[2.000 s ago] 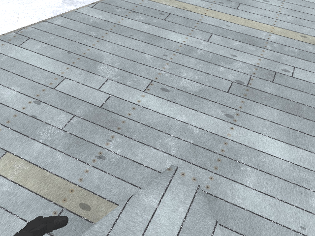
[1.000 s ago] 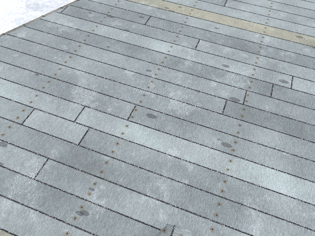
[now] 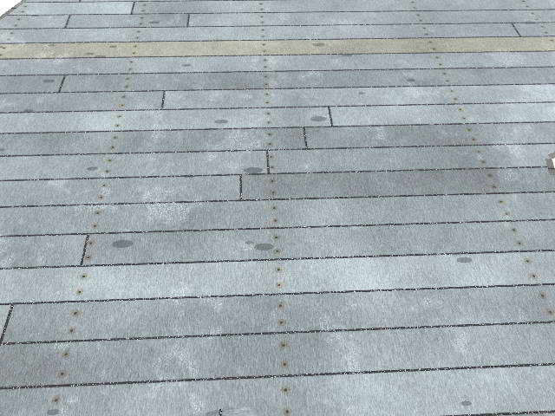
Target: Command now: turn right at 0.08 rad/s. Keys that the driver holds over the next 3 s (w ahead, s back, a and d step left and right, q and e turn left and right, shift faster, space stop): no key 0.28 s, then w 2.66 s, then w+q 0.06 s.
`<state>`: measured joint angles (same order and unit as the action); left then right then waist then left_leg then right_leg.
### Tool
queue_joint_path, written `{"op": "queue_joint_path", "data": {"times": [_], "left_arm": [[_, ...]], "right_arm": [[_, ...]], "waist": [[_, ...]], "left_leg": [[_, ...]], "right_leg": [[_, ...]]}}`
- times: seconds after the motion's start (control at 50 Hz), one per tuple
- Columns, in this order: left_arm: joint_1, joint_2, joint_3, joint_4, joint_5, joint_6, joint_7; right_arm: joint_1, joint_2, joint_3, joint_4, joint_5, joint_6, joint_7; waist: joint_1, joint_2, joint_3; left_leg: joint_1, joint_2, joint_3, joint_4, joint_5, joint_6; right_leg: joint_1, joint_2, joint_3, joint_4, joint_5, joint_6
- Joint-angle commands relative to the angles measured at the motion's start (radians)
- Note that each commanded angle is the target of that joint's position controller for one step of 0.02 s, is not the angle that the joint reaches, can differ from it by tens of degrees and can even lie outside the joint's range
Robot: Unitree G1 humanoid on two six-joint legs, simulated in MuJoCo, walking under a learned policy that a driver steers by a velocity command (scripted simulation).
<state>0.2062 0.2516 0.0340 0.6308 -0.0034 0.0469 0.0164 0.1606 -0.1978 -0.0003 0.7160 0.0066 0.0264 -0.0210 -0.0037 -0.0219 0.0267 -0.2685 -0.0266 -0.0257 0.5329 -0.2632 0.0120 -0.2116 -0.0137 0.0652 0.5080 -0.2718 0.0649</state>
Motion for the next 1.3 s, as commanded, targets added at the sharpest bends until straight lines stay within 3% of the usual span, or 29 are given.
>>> {"op": "queue_joint_path", "data": {"times": [0.02,0.08,0.28,0.32,0.36,0.42,0.5,0.52,0.54,0.56,0.58,0.62,0.68,0.76,0.8,0.82,0.88,0.92,0.96,0.98,1.0,1.02,1.04,1.06,1.12,1.18,1.24,1.26,1.3], "left_arm": [[-0.005,0.177,0.038,-0.065,0.024,-0.021,0.006],[-0.021,0.069,0.010,-0.068,0.034,-0.031,-0.010],[0.027,0.059,-0.007,-0.038,0.021,-0.065,-0.006],[0.069,0.081,0.000,-0.019,0.016,-0.062,-0.003],[0.119,0.143,0.019,-0.006,0.006,-0.058,0.001],[0.134,0.164,0.028,0.013,-0.006,-0.065,0.012],[0.021,0.124,0.018,-0.014,-0.020,-0.064,0.002],[-0.020,0.065,0.001,-0.041,-0.013,-0.073,-0.003],[-0.031,0.033,-0.005,-0.085,-0.029,-0.089,-0.003],[-0.027,0.093,0.012,-0.085,-0.049,-0.109,-0.002],[0.004,0.100,0.016,-0.065,-0.056,-0.122,-0.009],[0.010,0.097,0.020,-0.038,-0.027,-0.136,-0.019],[-0.017,0.085,0.022,-0.032,-0.011,-0.135,-0.040],[-0.156,0.015,-0.003,-0.084,-0.004,-0.136,-0.050],[-0.097,0.052,0.015,-0.053,-0.006,-0.141,-0.054],[-0.138,0.091,0.028,-0.062,-0.016,-0.144,-0.055],[-0.250,0.079,0.023,-0.106,-0.018,-0.160,-0.075],[-0.157,0.121,0.044,-0.084,-0.029,-0.166,-0.084],[0.138,0.186,0.085,0.003,-0.031,-0.173,-0.077],[0.280,0.260,0.108,0.024,-0.016,-0.168,-0.071],[0.327,0.218,0.091,0.046,-0.027,-0.159,-0.073],[0.258,0.167,0.069,0.048,-0.035,-0.151,-0.072],[0.150,0.155,0.062,0.033,-0.027,-0.147,-0.074],[0.106,0.133,0.055,0.031,-0.010,-0.147,-0.078],[0.011,0.115,0.047,0.043,-0.022,-0.153,-0.074],[0.023,0.170,0.060,0.077,-0.026,-0.155,-0.055],[0.060,0.184,0.066,0.109,-0.004,-0.156,-0.049],[0.112,0.113,0.050,0.119,-0.026,-0.167,-0.040],[0.217,0.130,0.052,0.167,-0.027,-0.169,-0.034]], "right_arm": [[0.053,-0.138,-0.033,-0.044,-0.011,-0.041,0.011],[-0.034,-0.119,-0.025,-0.031,-0.018,-0.045,0.012],[0.020,-0.113,-0.030,0.050,-0.014,-0.017,-0.008],[0.047,-0.113,-0.032,0.076,-0.009,-0.015,-0.011],[0.026,-0.119,-0.038,0.064,-0.005,-0.031,-0.007],[0.002,-0.124,-0.044,0.048,0.014,-0.078,0.013],[0.216,-0.130,-0.053,0.150,0.011,-0.111,0.041],[0.330,-0.174,-0.064,0.180,0.007,-0.114,0.039],[0.409,-0.273,-0.085,0.183,0.005,-0.119,0.045],[0.367,-0.249,-0.071,0.156,-0.008,-0.126,0.046],[0.316,-0.210,-0.060,0.140,-0.008,-0.131,0.038],[0.266,-0.194,-0.052,0.121,-0.003,-0.129,0.036],[0.303,-0.131,-0.025,0.132,-0.005,-0.120,0.037],[0.311,-0.190,-0.029,0.141,-0.011,-0.109,0.018],[0.320,-0.228,-0.040,0.137,-0.027,-0.125,0.020],[0.322,-0.207,-0.036,0.132,-0.014,-0.132,0.020],[0.361,-0.190,-0.035,0.141,-0.005,-0.114,0.022],[0.311,-0.212,-0.042,0.126,-0.009,-0.098,0.021],[0.253,-0.227,-0.043,0.097,-0.009,-0.085,0.026],[0.352,-0.142,-0.015,0.086,0.013,-0.088,0.036],[0.382,-0.087,0.008,0.098,0.020,-0.106,0.046],[0.234,-0.172,-0.015,0.029,0.065,-0.122,0.051],[0.089,-0.217,-0.026,-0.023,0.065,-0.132,0.046],[0.054,-0.203,-0.024,-0.031,0.041,-0.131,0.045],[0.118,-0.152,-0.020,-0.023,0.012,-0.094,0.055],[0.001,-0.127,-0.004,-0.078,-0.018,-0.100,0.064],[0.069,-0.148,-0.021,-0.019,-0.021,-0.132,0.085],[-0.045,-0.196,-0.037,-0.047,0.000,-0.161,0.088],[-0.227,-0.169,-0.025,-0.107,0.003,-0.196,0.102]], "waist": [[-0.045,-0.023,-0.100],[0.002,-0.042,-0.053],[-0.007,-0.009,-0.008],[0.004,-0.028,-0.019],[0.027,-0.118,0.038],[0.024,-0.149,0.101],[-0.088,-0.089,0.049],[-0.124,0.045,0.026],[-0.131,0.285,0.018],[-0.114,0.239,0.069],[-0.076,0.169,0.107],[-0.046,0.080,0.081],[-0.053,0.104,0.050],[-0.076,0.113,0.052],[-0.049,0.140,0.002],[-0.054,0.101,0.037],[-0.080,0.099,0.091],[-0.011,0.135,0.042],[0.153,0.091,-0.115],[0.162,-0.093,-0.287],[0.153,-0.250,-0.406],[0.138,-0.234,-0.255],[0.107,-0.104,-0.079],[0.076,-0.004,-0.031],[-0.036,-0.021,0.010],[-0.019,-0.015,0.046],[-0.028,-0.021,-0.070],[0.024,0.005,0.013],[0.105,-0.040,0.082]], "left_leg": [[-0.008,0.091,-0.116,-0.118,0.122,0.061],[0.023,0.042,-0.045,-0.076,0.018,0.005],[0.057,0.046,-0.058,-0.077,0.073,-0.007],[0.034,0.003,-0.008,-0.031,-0.091,-0.005],[-0.098,-0.028,0.053,0.103,-0.199,-0.002],[-0.209,0.032,0.022,0.218,-0.184,0.043],[0.178,0.008,0.043,-0.023,-0.047,0.078],[0.285,0.131,-0.161,-0.130,-0.187,0.118],[0.354,0.342,-0.585,-0.332,-0.464,0.248],[0.325,0.409,-0.738,-0.401,-0.510,0.310],[0.318,0.393,-0.658,-0.382,-0.464,0.295],[0.321,0.323,-0.478,-0.374,-0.282,0.234],[0.305,0.232,-0.255,-0.381,0.066,0.192],[0.185,0.164,-0.088,-0.384,0.341,0.182],[0.134,0.208,-0.074,-0.362,0.400,0.203],[0.196,0.192,-0.064,-0.324,0.356,0.198],[0.304,0.249,-0.110,-0.268,0.400,0.194],[0.289,0.245,-0.085,-0.177,0.590,0.172],[0.125,0.158,-0.017,0.215,0.779,0.126],[-0.220,0.055,0.038,0.648,0.459,0.039],[-0.331,-0.014,-0.080,0.874,-0.240,0.039],[-0.459,0.008,-0.111,0.886,-0.221,0.064],[-0.512,0.054,-0.093,0.847,-0.177,0.083],[-0.502,0.074,-0.083,0.808,-0.143,0.078],[-0.357,0.128,-0.041,0.590,-0.073,0.053],[-0.281,0.111,0.032,0.319,0.117,0.042],[-0.164,0.082,0.064,0.347,0.437,0.063],[-0.273,0.082,0.048,0.233,0.563,0.063],[-0.424,0.090,0.025,0.084,0.585,0.075]], "right_leg": [[0.111,-0.063,0.057,-0.045,0.263,-0.081],[-0.013,-0.048,0.069,-0.085,0.052,-0.112],[-0.088,-0.039,0.068,-0.110,0.004,-0.106],[-0.078,-0.035,0.084,-0.146,-0.251,-0.127],[-0.076,-0.138,0.249,-0.255,-0.538,-0.203],[-0.065,-0.260,0.408,-0.325,-0.552,-0.282],[-0.244,-0.120,0.183,-0.161,-0.352,-0.190],[-0.362,-0.038,0.073,0.070,-0.270,-0.135],[-0.534,0.068,-0.057,0.392,-0.235,-0.074],[-0.638,0.043,0.030,0.578,-0.291,-0.080],[-0.691,0.000,0.055,0.665,-0.209,-0.095],[-0.694,-0.052,0.031,0.651,-0.049,-0.111],[-0.610,-0.067,-0.031,0.549,0.088,-0.098],[-0.404,-0.010,-0.109,0.245,0.249,-0.071],[-0.264,-0.006,-0.097,0.355,0.366,-0.068],[-0.371,-0.027,-0.060,0.289,0.414,-0.080],[-0.458,-0.018,-0.073,0.184,0.342,-0.117],[-0.285,0.016,-0.090,0.127,0.286,-0.149],[0.151,0.054,-0.120,0.094,0.323,-0.191],[0.533,-0.194,0.265,-0.012,0.037,-0.332],[0.612,-0.312,0.527,-0.107,-0.104,-0.387],[0.478,-0.334,0.601,-0.240,-0.135,-0.374],[0.321,-0.313,0.503,-0.251,-0.019,-0.347],[0.230,-0.300,0.422,-0.246,0.112,-0.351],[0.016,-0.202,0.232,-0.341,0.111,-0.311],[-0.075,-0.150,0.093,-0.392,0.170,-0.303],[-0.038,-0.154,0.037,-0.274,0.220,-0.274],[0.013,-0.121,0.052,-0.251,-0.006,-0.226],[0.168,-0.153,0.093,-0.205,-0.051,-0.205]]}}
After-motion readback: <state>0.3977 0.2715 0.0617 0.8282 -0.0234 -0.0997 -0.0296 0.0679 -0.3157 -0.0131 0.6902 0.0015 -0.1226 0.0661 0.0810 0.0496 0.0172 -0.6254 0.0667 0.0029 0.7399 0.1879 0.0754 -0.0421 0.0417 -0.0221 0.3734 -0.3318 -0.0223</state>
